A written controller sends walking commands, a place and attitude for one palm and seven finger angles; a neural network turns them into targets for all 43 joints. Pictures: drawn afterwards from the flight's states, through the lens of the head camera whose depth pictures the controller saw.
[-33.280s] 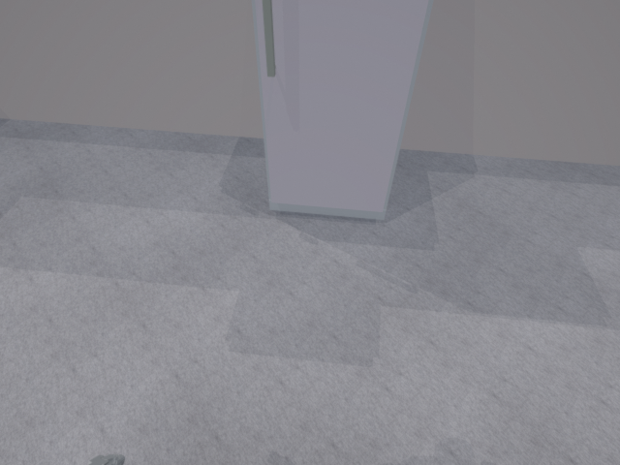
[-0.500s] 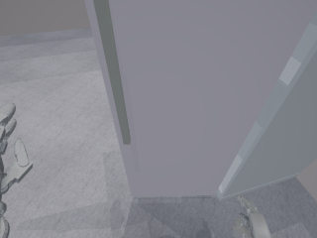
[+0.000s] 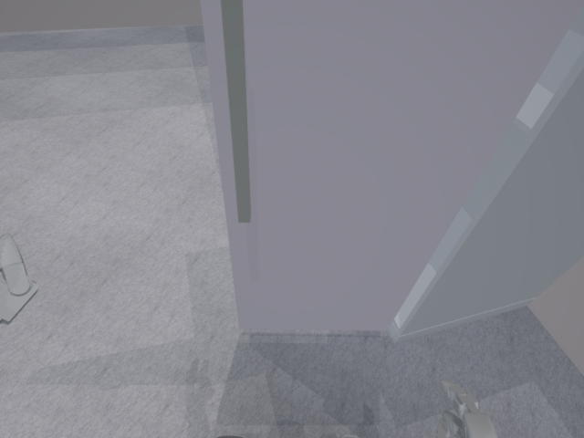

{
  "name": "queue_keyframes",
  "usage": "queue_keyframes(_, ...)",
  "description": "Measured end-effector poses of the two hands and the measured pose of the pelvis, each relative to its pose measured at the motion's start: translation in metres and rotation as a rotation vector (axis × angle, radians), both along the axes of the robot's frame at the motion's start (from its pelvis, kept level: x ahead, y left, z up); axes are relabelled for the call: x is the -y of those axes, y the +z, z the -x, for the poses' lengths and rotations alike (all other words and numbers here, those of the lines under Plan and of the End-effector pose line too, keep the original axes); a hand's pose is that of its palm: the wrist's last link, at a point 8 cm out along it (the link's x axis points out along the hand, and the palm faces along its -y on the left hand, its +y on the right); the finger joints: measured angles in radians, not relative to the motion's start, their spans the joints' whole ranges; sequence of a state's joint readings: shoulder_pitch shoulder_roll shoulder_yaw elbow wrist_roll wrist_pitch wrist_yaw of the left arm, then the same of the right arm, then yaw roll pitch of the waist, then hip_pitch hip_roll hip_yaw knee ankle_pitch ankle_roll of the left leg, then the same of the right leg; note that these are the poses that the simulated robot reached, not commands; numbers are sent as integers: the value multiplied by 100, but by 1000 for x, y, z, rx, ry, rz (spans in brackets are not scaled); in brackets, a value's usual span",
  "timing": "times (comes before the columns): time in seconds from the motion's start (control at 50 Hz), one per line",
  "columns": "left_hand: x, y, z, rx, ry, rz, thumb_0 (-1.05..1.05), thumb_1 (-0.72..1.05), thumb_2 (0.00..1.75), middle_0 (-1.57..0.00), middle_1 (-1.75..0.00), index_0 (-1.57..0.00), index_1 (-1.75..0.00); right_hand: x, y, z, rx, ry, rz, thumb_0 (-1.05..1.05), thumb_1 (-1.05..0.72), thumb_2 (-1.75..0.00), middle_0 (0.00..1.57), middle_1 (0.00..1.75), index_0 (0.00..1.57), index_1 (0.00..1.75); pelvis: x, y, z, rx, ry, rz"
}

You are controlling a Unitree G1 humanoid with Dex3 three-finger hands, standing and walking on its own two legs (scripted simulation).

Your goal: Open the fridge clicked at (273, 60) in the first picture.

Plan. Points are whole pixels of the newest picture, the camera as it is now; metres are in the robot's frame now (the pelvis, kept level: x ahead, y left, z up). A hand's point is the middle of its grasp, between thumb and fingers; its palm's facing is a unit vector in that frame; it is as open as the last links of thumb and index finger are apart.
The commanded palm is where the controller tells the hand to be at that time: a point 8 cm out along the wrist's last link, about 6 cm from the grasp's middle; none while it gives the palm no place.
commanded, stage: step back with the hand held close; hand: left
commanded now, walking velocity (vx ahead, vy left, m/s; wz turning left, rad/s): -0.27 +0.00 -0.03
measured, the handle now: (240, 111) +0.53 +0.13 +0.18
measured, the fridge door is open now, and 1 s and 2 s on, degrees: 74 74 74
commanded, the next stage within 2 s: stop stepping back and stand still in 0.82 s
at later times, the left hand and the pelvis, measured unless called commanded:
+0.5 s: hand out of the picture +0.15 +0.27 +0.19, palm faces +0.53 -0.71 -0.46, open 7.4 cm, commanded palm +0.09 +0.29 +0.20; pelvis -0.04 -0.01 +0.00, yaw +3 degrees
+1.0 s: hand out of the picture +0.05 +0.23 +0.19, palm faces +0.36 -0.81 -0.46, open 7.4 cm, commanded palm -0.01 +0.27 +0.20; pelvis -0.17 -0.02 +0.03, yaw -3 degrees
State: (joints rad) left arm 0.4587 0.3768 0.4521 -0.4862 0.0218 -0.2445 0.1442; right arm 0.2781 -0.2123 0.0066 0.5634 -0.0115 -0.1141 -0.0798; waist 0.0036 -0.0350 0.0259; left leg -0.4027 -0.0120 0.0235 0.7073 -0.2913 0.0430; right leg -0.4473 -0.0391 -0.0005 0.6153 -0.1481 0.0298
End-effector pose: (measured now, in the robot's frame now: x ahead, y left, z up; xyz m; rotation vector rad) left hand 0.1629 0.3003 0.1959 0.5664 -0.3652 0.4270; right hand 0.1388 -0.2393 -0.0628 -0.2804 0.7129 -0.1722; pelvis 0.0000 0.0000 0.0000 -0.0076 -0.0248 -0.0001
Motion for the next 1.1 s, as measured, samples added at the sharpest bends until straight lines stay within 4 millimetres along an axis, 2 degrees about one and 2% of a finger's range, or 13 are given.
queue_keyframes(0.18, -3, 6, 26, 46, 33, -61, 1, 88, 90, -21, -31, -22, -31, 1, -8, 7, 7, 37, -3, 1, -90, -90, 20, 31, 21, 30, 4, -7, 13, 7, 28, -7)
queue_keyframes(0.38, 1, 4, 38, 52, -14, -51, 1, 88, 90, -21, -31, -22, -31, -1, -2, 10, 35, 53, 9, 1, -90, -90, 20, 30, 21, 30, 2, -8, 36, -9, 49, 0)
queue_keyframes(0.48, -1, 12, 57, 61, 27, -85, 1, 88, 90, -22, -31, -22, -31, -3, -2, 15, 39, 60, -21, 1, -90, -90, 20, 30, 21, 30, 12, -4, 38, -37, 60, 33)
queue_keyframes(0.54, 5, 8, 64, 48, 37, -46, 1, 88, 90, -21, -31, -22, -31, -2, -3, 17, 26, 86, -34, 1, -90, -90, 20, 30, 21, 30, 17, -1, 47, -59, 23, 36)
queue_keyframes(0.66, 15, 6, 64, -24, -36, 18, 1, 88, 90, -21, -31, -21, -31, -4, 17, 29, -5, 67, -9, 1, -90, -90, 20, 30, 21, 30, 14, 17, 65, -87, 13, -9)
queue_keyframes(0.72, 12, 7, 67, -51, -81, -11, 1, 88, 90, -21, -31, -22, -31, -4, 27, 35, 45, 41, 12, 1, -90, -90, 20, 31, 21, 30, 7, 15, 78, -96, 10, 1)
queue_keyframes(0.8, 8, 12, 82, -94, -115, -36, 1, 88, 90, -21, -31, -22, -31, -6, 39, 55, 89, 20, -1, 1, -90, -90, 20, 30, 21, 30, 5, 21, 102, -77, -14, -4)
queue_keyframes(0.9, 17, 18, 118, -114, -115, -2, 1, 88, 90, -21, -31, -22, -31, -3, 43, 98, 103, 17, -28, 1, -90, -90, 20, 30, 21, 30, 9, 28, 132, -64, -47, 27)
queue_keyframes(1.0, 29, 14, 156, -122, -78, 27, 1, 88, 90, -21, -31, -22, -31, 11, 30, 149, 63, -1, -44, 1, -90, -90, 20, 31, 21, 30, 23, 25, 167, -68, -46, 25)
queue_keyframes(1.06, 40, 10, 180, -132, -57, -12, 1, 89, 90, -21, -31, -21, -31, 26, 16, 177, 35, 1, -48, 1, -90, -90, 21, 31, 21, 30, 35, 16, 190, -78, -52, -21)
queue_keyframes(1.1, 46, 12, 194, -127, -54, 1, 1, 88, 90, -21, -31, -22, -31, 35, 10, 198, -17, -2, -37, 1, -90, -90, 21, 31, 21, 30, 38, 18, 201, -66, -56, -20)
